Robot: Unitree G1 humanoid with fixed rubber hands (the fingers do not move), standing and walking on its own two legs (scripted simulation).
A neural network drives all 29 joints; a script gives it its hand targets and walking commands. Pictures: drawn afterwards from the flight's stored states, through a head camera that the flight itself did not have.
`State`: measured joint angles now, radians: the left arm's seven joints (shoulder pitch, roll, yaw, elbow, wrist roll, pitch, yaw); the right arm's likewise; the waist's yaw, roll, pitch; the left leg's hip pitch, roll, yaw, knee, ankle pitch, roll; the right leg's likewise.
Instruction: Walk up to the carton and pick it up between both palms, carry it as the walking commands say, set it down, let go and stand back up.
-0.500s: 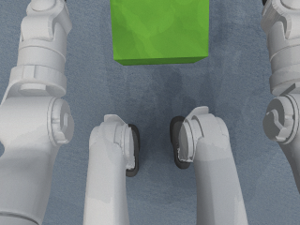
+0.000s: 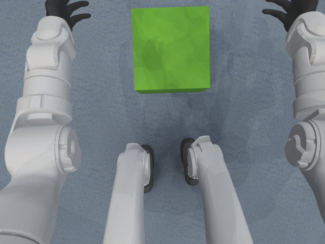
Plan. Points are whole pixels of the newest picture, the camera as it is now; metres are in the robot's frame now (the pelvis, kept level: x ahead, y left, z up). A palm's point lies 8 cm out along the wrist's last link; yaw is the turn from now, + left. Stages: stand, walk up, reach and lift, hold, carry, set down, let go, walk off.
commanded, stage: set down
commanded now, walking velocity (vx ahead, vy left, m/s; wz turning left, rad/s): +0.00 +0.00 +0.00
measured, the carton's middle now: (170, 55) +0.56 -0.05 -0.47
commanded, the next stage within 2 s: let go in 0.42 s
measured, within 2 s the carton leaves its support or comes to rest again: neither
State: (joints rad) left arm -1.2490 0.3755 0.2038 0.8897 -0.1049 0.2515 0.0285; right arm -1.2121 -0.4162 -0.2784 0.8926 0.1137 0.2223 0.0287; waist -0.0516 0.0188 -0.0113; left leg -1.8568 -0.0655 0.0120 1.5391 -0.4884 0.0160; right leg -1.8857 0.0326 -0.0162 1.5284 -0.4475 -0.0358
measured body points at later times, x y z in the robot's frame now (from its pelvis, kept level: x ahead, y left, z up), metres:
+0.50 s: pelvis +0.02 +0.00 +0.12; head +0.33 -0.02 +0.44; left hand +0.57 +0.17 +0.01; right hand +0.53 -0.27 +0.02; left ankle +0.08 +0.10 -0.52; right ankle +0.09 -0.10 -0.52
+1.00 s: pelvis +0.08 +0.00 +0.19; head +0.25 -0.01 +0.60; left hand +0.40 +0.21 +0.09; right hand +0.37 -0.26 +0.09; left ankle +0.08 +0.10 -0.52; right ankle +0.09 -0.10 -0.52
